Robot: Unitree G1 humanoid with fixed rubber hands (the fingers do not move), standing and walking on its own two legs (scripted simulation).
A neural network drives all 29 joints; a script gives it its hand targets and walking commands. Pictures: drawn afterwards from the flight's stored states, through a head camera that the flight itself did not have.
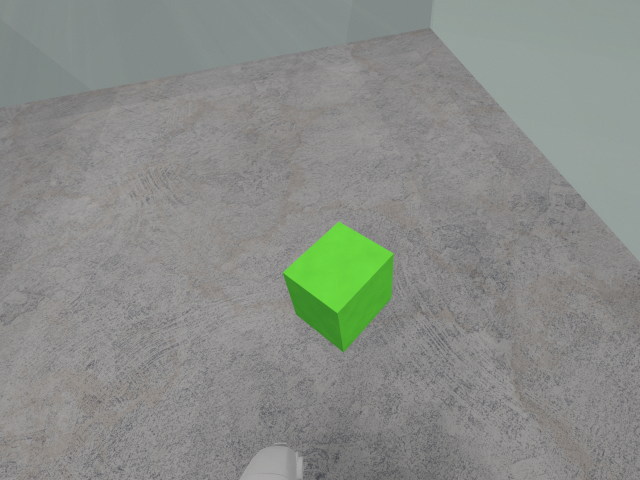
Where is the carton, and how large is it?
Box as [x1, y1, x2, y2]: [283, 222, 393, 351]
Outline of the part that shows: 338,222 283,272 296,314 342,351 344,351 390,298 393,253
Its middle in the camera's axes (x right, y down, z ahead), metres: +0.07 +0.17 +1.33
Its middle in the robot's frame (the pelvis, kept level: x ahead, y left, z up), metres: +0.80 +0.09 -0.65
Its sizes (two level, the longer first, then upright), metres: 0.275 0.232 0.272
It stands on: the floor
